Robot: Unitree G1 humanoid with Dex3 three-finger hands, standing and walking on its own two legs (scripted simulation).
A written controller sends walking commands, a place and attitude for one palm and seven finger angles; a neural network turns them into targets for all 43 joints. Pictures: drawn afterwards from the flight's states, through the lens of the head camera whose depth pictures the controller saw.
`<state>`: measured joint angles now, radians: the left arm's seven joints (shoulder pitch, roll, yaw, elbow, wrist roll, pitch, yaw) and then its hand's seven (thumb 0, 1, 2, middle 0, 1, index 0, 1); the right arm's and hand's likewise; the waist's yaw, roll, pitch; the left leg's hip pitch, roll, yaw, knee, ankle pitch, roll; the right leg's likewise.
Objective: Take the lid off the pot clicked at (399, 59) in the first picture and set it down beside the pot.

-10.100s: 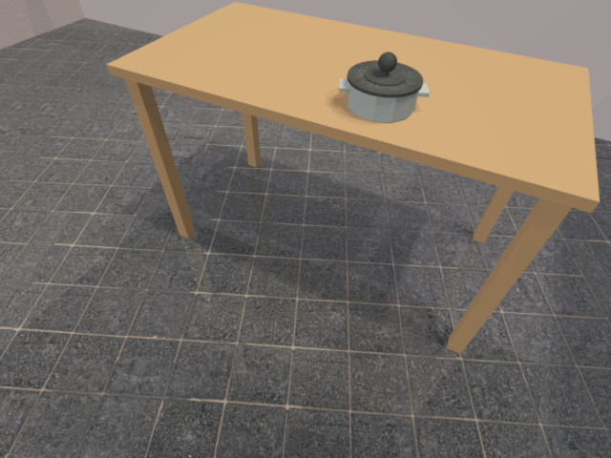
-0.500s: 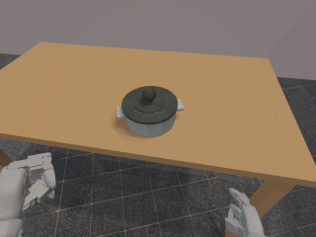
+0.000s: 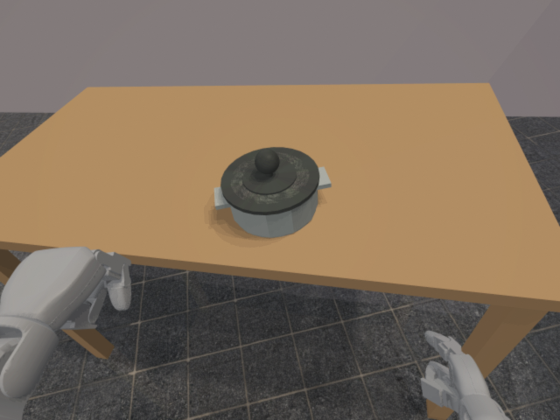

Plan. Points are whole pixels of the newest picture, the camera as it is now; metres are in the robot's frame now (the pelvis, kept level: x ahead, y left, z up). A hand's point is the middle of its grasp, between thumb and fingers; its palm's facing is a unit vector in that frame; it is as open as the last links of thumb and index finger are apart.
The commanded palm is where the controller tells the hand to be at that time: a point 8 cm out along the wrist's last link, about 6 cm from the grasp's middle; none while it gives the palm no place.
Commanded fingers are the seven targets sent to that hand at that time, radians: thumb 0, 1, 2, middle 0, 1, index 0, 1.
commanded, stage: reach forward and open the fingers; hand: left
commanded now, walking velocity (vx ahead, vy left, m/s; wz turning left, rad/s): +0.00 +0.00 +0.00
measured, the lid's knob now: (267, 161) +0.51 +0.09 +0.11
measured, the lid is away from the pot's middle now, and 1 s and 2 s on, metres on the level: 0.00 0.00 0.00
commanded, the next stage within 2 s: move the open hand above the knob in 0.68 s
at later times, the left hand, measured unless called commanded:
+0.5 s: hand (87, 257) +0.24 +0.26 +0.17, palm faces -0.11 -0.02 -0.99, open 9.3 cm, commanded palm +0.22 +0.25 +0.24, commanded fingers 0.00 -0.36 1.55 -0.84 -0.08 -0.84 -0.08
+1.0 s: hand (107, 207) +0.30 +0.25 +0.20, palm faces -0.09 -0.01 -1.00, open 10.1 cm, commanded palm +0.28 +0.23 +0.26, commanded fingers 0.00 -0.36 1.56 -0.84 -0.08 -0.84 -0.08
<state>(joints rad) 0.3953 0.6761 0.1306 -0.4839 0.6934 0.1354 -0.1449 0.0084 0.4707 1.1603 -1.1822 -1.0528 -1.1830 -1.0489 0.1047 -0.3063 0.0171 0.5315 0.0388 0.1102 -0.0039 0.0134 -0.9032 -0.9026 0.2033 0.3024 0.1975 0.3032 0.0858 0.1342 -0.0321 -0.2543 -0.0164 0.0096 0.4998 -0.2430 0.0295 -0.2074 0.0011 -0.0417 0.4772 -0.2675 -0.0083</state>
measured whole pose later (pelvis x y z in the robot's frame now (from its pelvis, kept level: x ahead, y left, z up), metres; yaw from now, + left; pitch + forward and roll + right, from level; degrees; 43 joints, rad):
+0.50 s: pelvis -0.03 +0.00 +0.00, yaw +1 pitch -2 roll -1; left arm -0.06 0.75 0.10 -0.24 0.69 0.05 -0.40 0.00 -0.26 1.53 -0.90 -0.21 -0.90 -0.20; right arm 0.12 -0.29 0.04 0.55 0.05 0.06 0.00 0.01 -0.90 -0.90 0.20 0.30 0.20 0.30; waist 0.07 0.12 0.04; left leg -0.23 -0.02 -0.01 0.44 -0.17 0.03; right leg -0.18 0.00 -0.06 0.41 -0.20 -0.01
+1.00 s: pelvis -0.03 +0.01 +0.00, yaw +1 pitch -2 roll +0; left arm -0.42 0.72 -0.04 -0.02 0.75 0.14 -0.46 0.00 -0.35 1.55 -0.86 -0.09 -0.86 -0.08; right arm 0.10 -0.29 0.05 0.56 0.06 0.06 0.01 0.01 -0.90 -0.90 0.20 0.30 0.20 0.30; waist 0.06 0.10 0.04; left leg -0.24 -0.04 0.00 0.44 -0.16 0.04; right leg -0.20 -0.02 -0.05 0.45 -0.21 0.00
